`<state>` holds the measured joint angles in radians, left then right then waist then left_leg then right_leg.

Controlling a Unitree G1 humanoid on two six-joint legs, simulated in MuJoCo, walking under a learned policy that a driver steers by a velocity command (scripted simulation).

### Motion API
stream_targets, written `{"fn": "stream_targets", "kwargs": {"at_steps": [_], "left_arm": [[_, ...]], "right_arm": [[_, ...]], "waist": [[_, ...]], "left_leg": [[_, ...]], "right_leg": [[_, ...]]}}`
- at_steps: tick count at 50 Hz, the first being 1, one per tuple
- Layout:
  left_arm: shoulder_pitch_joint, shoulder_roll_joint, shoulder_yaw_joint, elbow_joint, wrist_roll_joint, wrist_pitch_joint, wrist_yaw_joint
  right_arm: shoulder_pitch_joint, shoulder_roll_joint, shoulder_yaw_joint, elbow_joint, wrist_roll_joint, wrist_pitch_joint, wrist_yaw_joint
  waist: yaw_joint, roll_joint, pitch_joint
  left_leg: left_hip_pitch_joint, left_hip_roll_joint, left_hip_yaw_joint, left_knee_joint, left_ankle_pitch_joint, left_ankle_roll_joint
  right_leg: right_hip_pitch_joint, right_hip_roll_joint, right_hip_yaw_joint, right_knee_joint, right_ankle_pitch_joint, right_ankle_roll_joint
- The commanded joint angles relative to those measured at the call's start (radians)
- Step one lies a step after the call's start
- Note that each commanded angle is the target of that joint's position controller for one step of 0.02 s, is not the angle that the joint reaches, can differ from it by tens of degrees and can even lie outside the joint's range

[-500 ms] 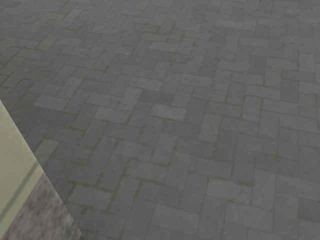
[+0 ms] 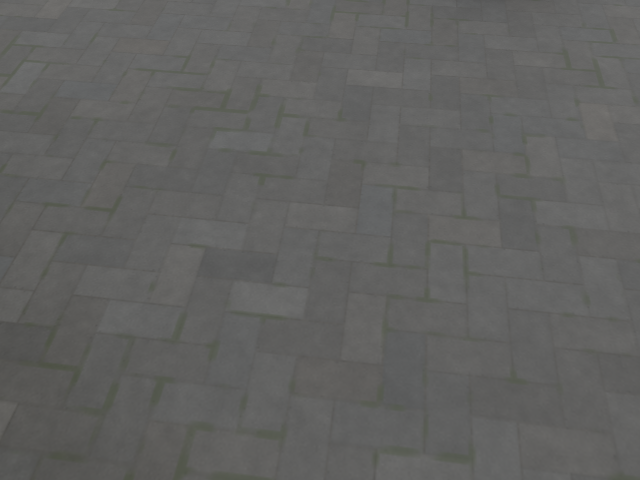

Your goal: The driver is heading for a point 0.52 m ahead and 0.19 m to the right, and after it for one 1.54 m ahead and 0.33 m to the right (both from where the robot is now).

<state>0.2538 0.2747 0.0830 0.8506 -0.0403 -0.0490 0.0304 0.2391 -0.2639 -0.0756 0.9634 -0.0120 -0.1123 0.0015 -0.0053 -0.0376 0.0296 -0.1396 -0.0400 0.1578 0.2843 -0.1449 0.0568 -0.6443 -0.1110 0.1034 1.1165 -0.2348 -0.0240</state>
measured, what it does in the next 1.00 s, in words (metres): walks ahead, turning right: right foot, then left foot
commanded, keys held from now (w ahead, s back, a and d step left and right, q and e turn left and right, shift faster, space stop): w+e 0.80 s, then w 0.04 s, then w+q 0.16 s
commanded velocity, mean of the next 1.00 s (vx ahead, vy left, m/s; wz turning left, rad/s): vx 0.50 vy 0.00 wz -0.49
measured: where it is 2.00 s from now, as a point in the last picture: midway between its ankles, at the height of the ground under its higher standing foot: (482, 260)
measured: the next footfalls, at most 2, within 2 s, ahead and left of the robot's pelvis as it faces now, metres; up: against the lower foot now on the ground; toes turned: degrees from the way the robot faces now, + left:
right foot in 0.30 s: +0.32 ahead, -0.21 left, +0.00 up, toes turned -14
left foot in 0.82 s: +0.70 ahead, -0.15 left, +0.00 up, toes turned -32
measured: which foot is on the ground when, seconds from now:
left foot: down 0.00-0.32, up 0.34-0.80, down 0.82-1.00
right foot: up 0.00-0.28, down 0.30-0.84, up 0.86-1.00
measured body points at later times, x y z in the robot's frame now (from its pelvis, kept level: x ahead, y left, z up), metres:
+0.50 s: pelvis +0.27 -0.13 +0.00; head +0.30 -0.17 +0.45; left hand +0.41 +0.12 -0.11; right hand +0.36 -0.43 -0.12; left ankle +0.31 +0.06 -0.65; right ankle +0.28 -0.20 -0.74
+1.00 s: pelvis +0.58 -0.20 +0.00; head +0.61 -0.21 +0.45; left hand +0.81 -0.01 -0.12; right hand +0.51 -0.48 -0.12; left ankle +0.66 -0.13 -0.74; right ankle +0.45 -0.27 -0.65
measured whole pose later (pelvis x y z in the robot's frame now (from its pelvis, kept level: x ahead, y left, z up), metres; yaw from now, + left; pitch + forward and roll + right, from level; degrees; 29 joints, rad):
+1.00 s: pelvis +0.58 -0.20 +0.00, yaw -29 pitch +0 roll +1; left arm 0.25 0.27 0.05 0.79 -0.01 -0.07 0.01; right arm 0.24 -0.29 -0.05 0.89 0.01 -0.11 0.03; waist -0.02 -0.03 0.06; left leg -0.23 -0.07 -0.01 0.37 -0.13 0.05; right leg -0.41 0.01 0.08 1.15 -0.37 -0.03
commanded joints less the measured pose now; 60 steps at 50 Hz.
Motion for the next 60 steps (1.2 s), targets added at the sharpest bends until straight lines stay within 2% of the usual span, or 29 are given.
{"fn": "stream_targets", "kwargs": {"at_steps": [1,5,7,10,13,14,15,16,17,18,19,20,22,27,34,38,40,41,42,43,44,45,46,47,48,50,54,57,60], "left_arm": [[0.028,0.041,0.009,-0.055,0.005,-0.001,0.001],[-0.080,0.035,0.001,-0.077,0.000,-0.008,-0.022],[-0.189,-0.003,-0.019,-0.118,-0.001,0.000,-0.040],[-0.239,0.017,-0.021,-0.161,-0.002,0.020,-0.057],[-0.183,0.076,-0.001,-0.188,0.007,0.028,-0.070],[-0.057,0.111,0.022,-0.162,0.007,0.029,-0.070],[0.143,0.193,0.067,-0.091,-0.006,0.032,-0.059],[0.222,0.346,0.105,-0.061,-0.011,0.036,-0.041],[0.200,0.355,0.094,-0.096,0.001,0.019,-0.050],[0.195,0.249,0.062,-0.097,0.024,0.004,-0.058],[0.164,0.213,0.052,-0.079,0.024,-0.011,-0.061],[0.088,0.171,0.040,-0.089,0.011,-0.018,-0.062],[0.007,0.110,0.021,-0.111,0.018,-0.020,-0.058],[0.063,0.152,0.035,-0.097,0.011,-0.024,-0.023],[0.142,0.146,0.031,-0.063,0.019,-0.021,-0.007],[0.147,0.142,0.035,-0.045,0.013,-0.010,0.002],[0.114,0.145,0.036,-0.055,0.020,0.002,0.000],[0.087,0.127,0.024,-0.079,0.027,0.002,-0.010],[0.104,0.075,0.001,-0.092,0.047,0.001,-0.018],[0.311,-0.020,-0.019,-0.083,0.004,-0.010,-0.026],[0.304,0.087,-0.012,-0.042,-0.013,-0.013,-0.019],[0.161,0.129,-0.002,-0.069,-0.009,-0.017,-0.015],[0.082,0.127,-0.004,-0.090,0.009,-0.024,-0.011],[0.022,0.123,0.000,-0.114,0.033,-0.034,-0.013],[-0.008,0.104,-0.002,-0.138,0.038,-0.039,-0.016],[-0.015,0.060,-0.011,-0.159,0.043,-0.043,-0.022],[-0.146,0.013,-0.033,-0.211,0.046,-0.048,-0.025],[-0.237,0.023,-0.033,-0.228,0.035,-0.053,-0.039],[-0.280,0.068,-0.020,-0.240,0.026,-0.058,-0.048]], "right_arm": [[-0.065,-0.152,-0.038,-0.063,-0.008,-0.005,-0.020],[-0.046,-0.146,-0.032,-0.082,-0.003,0.006,-0.031],[0.003,-0.173,-0.041,-0.073,0.005,0.012,-0.035],[0.035,-0.200,-0.046,-0.075,0.023,0.023,-0.036],[0.002,-0.240,-0.057,-0.085,0.047,0.047,-0.031],[-0.024,-0.247,-0.056,-0.092,0.051,0.058,-0.031],[-0.012,-0.206,-0.039,-0.097,0.036,0.063,-0.030],[0.052,-0.096,-0.006,-0.157,-0.008,0.051,-0.027],[0.072,-0.051,0.023,-0.198,0.002,0.000,-0.012],[-0.058,-0.146,0.006,-0.205,0.047,-0.029,0.003],[-0.104,-0.139,0.009,-0.215,0.058,-0.042,0.002],[-0.115,-0.128,0.012,-0.206,0.032,-0.047,-0.008],[-0.090,-0.139,0.003,-0.199,0.012,-0.026,-0.007],[-0.178,-0.106,0.009,-0.238,-0.004,0.008,-0.001],[-0.378,-0.082,0.018,-0.288,0.013,-0.024,0.026],[-0.327,-0.144,-0.003,-0.273,0.020,-0.034,0.029],[-0.189,-0.174,-0.019,-0.228,0.016,-0.040,0.021],[-0.047,-0.208,-0.029,-0.188,0.016,-0.038,0.016],[0.112,-0.251,-0.035,-0.162,0.012,-0.028,0.009],[0.173,-0.296,-0.047,-0.113,-0.005,-0.020,0.022],[0.123,-0.177,-0.021,-0.123,0.022,-0.022,0.032],[0.060,-0.129,-0.011,-0.136,0.039,-0.016,0.033],[-0.001,-0.131,-0.004,-0.144,0.032,-0.007,0.035],[-0.023,-0.124,0.001,-0.139,0.028,-0.001,0.033],[-0.008,-0.118,0.013,-0.128,0.013,-0.005,0.028],[0.032,-0.104,0.023,-0.104,0.021,-0.006,0.025],[0.048,-0.189,0.006,-0.097,0.045,0.003,0.006],[0.101,-0.207,0.002,-0.085,0.036,0.023,0.002],[0.141,-0.201,0.001,-0.082,0.046,0.042,-0.002]], "waist": [[0.046,0.105,0.026],[0.007,0.101,0.026],[-0.034,0.087,0.059],[-0.049,0.092,0.096],[0.015,0.127,0.052],[0.096,0.118,-0.027],[0.174,0.092,-0.151],[0.116,-0.194,-0.218],[0.061,-0.259,-0.444],[0.122,-0.071,-0.384],[0.107,-0.022,-0.249],[0.068,0.040,-0.165],[0.001,-0.004,-0.118],[0.009,-0.003,-0.033],[0.100,-0.066,0.047],[0.057,-0.087,0.034],[-0.018,-0.093,-0.035],[-0.088,-0.057,-0.159],[-0.135,0.071,-0.306],[-0.021,0.494,-0.373],[-0.037,0.307,-0.292],[-0.064,0.188,-0.139],[-0.041,0.075,-0.067],[-0.032,0.057,-0.016],[-0.013,0.101,-0.014],[-0.004,0.132,-0.038],[-0.021,0.102,-0.010],[-0.054,0.145,-0.010],[-0.057,0.145,0.012]], "left_leg": [[-0.065,0.313,-0.166,-0.210,0.000,0.129],[-0.023,0.254,-0.014,-0.158,0.092,0.078],[-0.002,0.281,0.004,-0.158,0.079,0.088],[0.125,0.346,0.009,-0.154,0.068,0.081],[0.231,0.369,0.047,0.013,0.413,0.053],[0.216,0.339,0.086,0.198,0.588,0.031],[0.101,0.270,0.106,0.467,0.621,-0.007],[-0.322,0.144,0.100,0.856,0.065,-0.087],[-0.538,-0.001,-0.148,1.101,-0.443,-0.111],[-0.637,0.053,-0.241,1.144,-0.379,-0.083],[-0.682,0.095,-0.223,1.102,-0.301,-0.055],[-0.646,0.143,-0.226,1.026,-0.222,-0.045],[-0.514,0.182,-0.240,0.916,-0.127,-0.044],[-0.557,0.140,-0.213,0.664,0.009,-0.110],[-0.376,0.045,-0.185,0.192,0.336,-0.097],[-0.392,0.063,-0.251,0.150,0.195,-0.051],[-0.219,0.032,-0.216,0.145,0.114,-0.016],[0.011,0.068,-0.234,0.165,0.167,0.019],[0.281,0.213,-0.394,0.190,0.107,0.054],[0.542,0.427,-0.914,0.039,-0.114,0.237],[0.497,0.409,-0.954,-0.012,-0.313,0.214],[0.355,0.365,-0.782,-0.017,-0.246,0.184],[0.223,0.321,-0.669,-0.038,-0.129,0.173],[0.137,0.289,-0.599,-0.056,0.006,0.176],[0.085,0.272,-0.562,-0.075,0.111,0.183],[0.088,0.236,-0.508,-0.093,0.213,0.202],[0.013,0.217,-0.446,-0.133,0.199,0.201],[-0.034,0.194,-0.411,-0.123,0.169,0.170],[-0.030,0.215,-0.463,-0.070,0.089,0.143]], "right_leg": [[-0.095,-0.051,0.027,-0.005,0.128,0.023],[-0.058,-0.037,-0.057,-0.258,0.337,0.029],[-0.020,-0.028,-0.110,-0.369,0.356,0.016],[-0.034,-0.020,-0.131,-0.453,0.266,-0.018],[0.068,0.039,-0.188,-0.497,0.059,-0.078],[0.240,0.093,-0.224,-0.536,0.068,-0.107],[0.533,0.167,-0.223,-0.530,0.098,-0.142],[0.876,-0.057,0.192,-0.591,0.092,-0.268],[1.064,-0.216,0.712,-0.825,-0.182,-0.416],[1.042,-0.230,0.652,-0.898,-0.137,-0.349],[0.933,-0.199,0.512,-0.871,-0.029,-0.304],[0.781,-0.150,0.378,-0.856,0.073,-0.267],[0.605,-0.072,0.247,-0.889,0.170,-0.243],[0.538,-0.037,0.171,-0.946,0.278,-0.254],[0.479,0.011,0.172,-0.955,0.124,-0.182],[0.687,-0.057,0.259,-0.816,0.268,-0.164],[0.690,-0.032,0.266,-0.669,0.493,-0.142],[0.632,0.009,0.238,-0.498,0.556,-0.119],[0.477,0.095,0.163,-0.217,0.304,-0.087],[0.115,0.270,0.117,0.098,-0.363,-0.013],[0.011,0.193,0.162,0.190,-0.342,-0.014],[-0.013,0.156,0.123,0.211,-0.265,-0.017],[0.015,0.109,0.063,0.180,-0.194,-0.015],[0.019,0.075,0.029,0.115,-0.137,-0.010],[0.054,0.054,0.019,0.078,-0.105,-0.013],[0.067,0.048,-0.011,-0.025,-0.092,0.001],[0.114,0.069,-0.058,-0.366,0.003,0.046],[0.225,0.111,-0.074,-0.542,0.211,0.053],[0.268,0.114,-0.051,-0.620,0.233,0.047]]}}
